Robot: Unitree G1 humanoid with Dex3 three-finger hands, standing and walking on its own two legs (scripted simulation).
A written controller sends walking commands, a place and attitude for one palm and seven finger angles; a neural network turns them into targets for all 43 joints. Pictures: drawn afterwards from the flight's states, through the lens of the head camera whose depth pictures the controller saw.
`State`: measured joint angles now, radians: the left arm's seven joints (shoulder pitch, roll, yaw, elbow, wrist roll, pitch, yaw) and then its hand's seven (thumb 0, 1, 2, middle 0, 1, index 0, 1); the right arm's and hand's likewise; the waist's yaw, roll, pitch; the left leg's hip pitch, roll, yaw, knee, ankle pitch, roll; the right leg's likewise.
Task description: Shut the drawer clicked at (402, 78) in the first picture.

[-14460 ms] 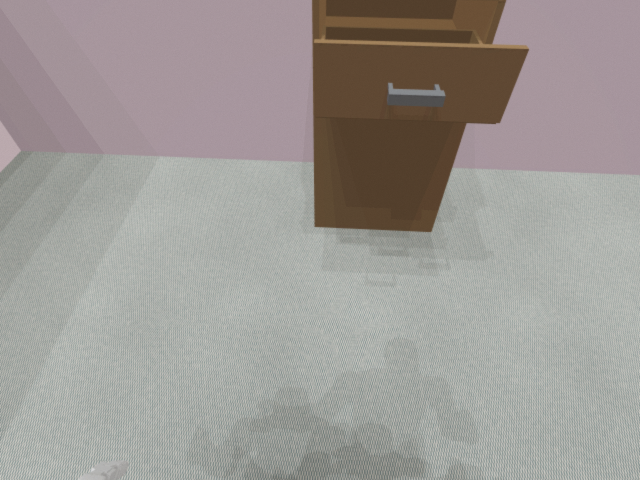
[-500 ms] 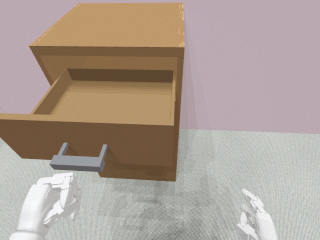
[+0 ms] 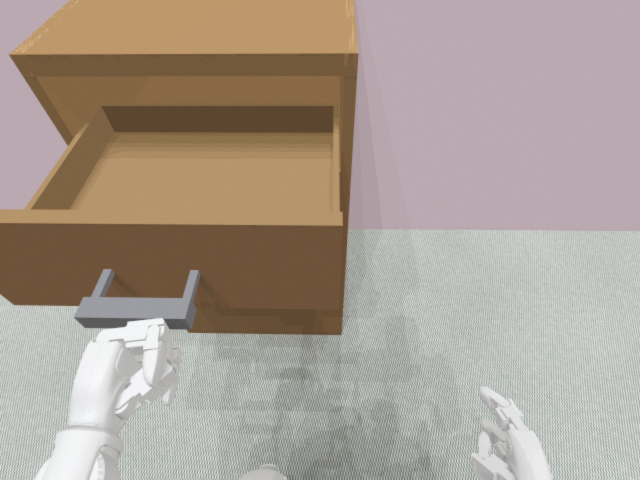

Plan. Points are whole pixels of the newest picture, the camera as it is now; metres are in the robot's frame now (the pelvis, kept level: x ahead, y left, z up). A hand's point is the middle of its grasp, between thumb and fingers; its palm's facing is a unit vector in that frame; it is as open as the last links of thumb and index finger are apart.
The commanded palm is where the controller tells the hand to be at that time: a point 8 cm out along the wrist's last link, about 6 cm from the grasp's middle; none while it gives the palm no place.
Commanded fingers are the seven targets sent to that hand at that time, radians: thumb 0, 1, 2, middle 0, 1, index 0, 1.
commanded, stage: bring the fist close to the handle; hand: left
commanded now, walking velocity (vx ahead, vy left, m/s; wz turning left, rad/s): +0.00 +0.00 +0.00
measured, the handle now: (143, 295) +0.31 +0.23 +0.08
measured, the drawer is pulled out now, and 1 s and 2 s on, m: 0.30 0.25 0.13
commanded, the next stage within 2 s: push the drawer shut in 0.28 s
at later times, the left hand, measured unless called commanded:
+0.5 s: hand (165, 378) +0.21 +0.17 +0.08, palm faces +0.04 -1.00 -0.08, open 3.3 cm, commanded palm +0.20 +0.23 +0.08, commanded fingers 0.00 0.90 0.90 -1.40 -1.60 -1.40 -1.60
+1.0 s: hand (176, 325) +0.27 +0.18 +0.08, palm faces +0.03 -1.00 -0.06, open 3.2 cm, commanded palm +0.25 +0.23 +0.08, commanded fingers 0.00 0.90 0.90 -1.40 -1.60 -1.40 -1.60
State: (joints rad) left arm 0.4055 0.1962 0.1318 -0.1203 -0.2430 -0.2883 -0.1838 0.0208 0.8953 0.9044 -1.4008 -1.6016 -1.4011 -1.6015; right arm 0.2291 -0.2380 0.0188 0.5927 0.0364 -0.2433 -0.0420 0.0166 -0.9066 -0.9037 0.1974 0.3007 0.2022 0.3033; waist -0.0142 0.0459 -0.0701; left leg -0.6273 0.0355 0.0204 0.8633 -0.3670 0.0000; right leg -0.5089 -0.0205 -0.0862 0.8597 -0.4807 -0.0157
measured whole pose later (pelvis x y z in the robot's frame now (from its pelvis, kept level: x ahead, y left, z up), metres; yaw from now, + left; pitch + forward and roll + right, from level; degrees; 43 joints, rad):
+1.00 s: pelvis +0.00 -0.01 +0.00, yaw +0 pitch +8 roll +0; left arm 0.17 0.23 0.19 0.10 -0.26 -0.29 -0.21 0.01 0.86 0.92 -1.40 -1.60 -1.40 -1.60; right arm 0.23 -0.26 0.02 0.61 0.04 -0.18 -0.06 0.02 -0.91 -0.90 0.20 0.30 0.20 0.30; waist -0.02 0.05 -0.07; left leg -0.61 0.04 0.02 0.82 -0.35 -0.01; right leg -0.49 -0.01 -0.09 0.83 -0.47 -0.02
